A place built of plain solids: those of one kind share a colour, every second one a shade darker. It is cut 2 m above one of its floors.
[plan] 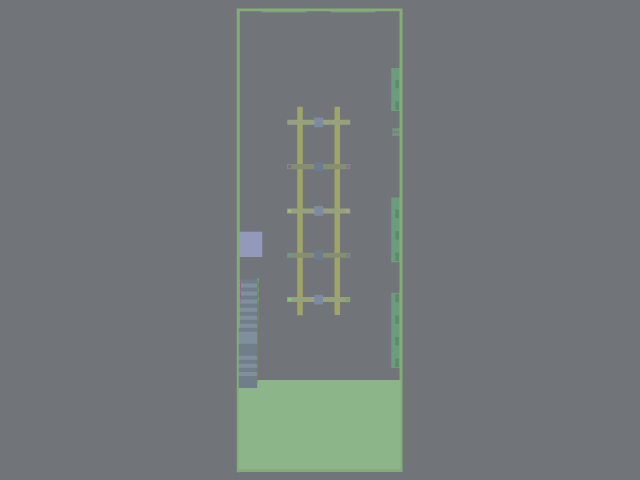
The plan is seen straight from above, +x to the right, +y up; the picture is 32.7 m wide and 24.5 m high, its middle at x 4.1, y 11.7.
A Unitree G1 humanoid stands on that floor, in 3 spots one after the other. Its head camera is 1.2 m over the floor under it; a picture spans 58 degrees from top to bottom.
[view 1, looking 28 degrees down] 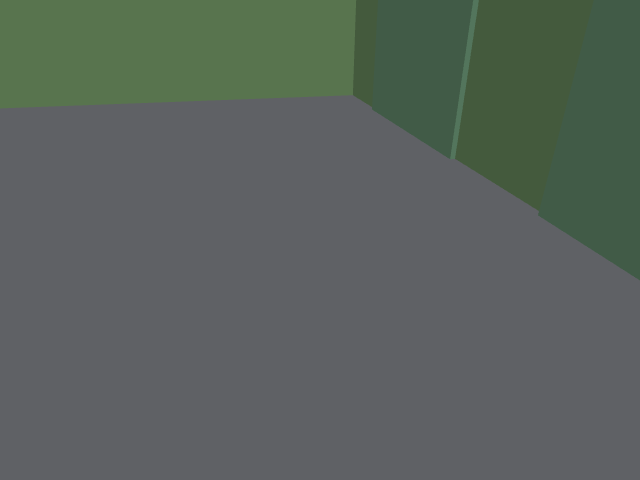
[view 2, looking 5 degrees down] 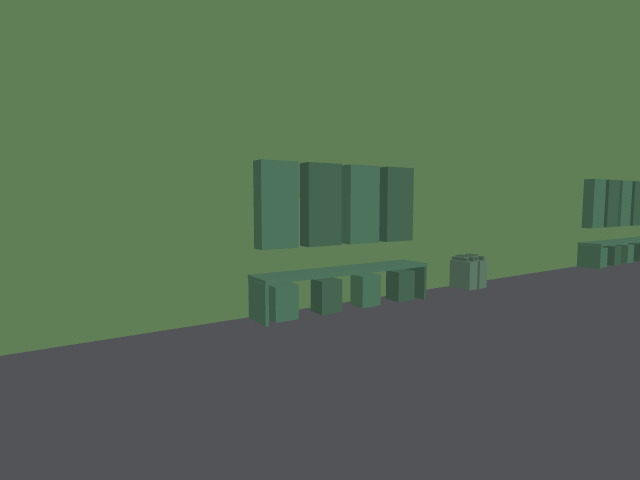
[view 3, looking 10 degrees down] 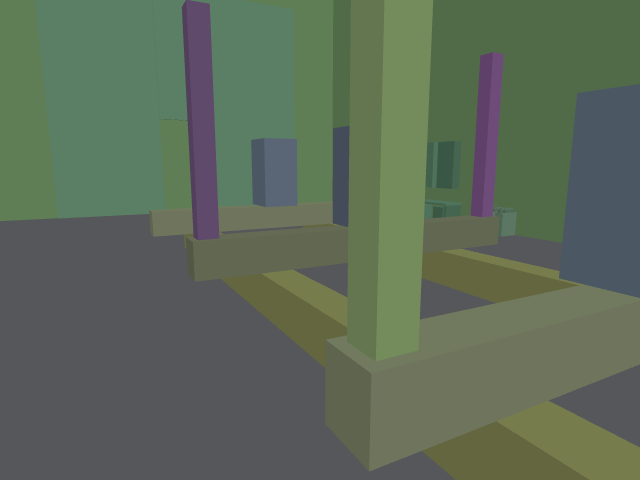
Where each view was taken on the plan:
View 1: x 6.90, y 21.37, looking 168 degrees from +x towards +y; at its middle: ground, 2.56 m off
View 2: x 4.03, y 22.27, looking -33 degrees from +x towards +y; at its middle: kit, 4.68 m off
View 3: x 1.78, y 12.15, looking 62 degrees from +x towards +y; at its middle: cross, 3.64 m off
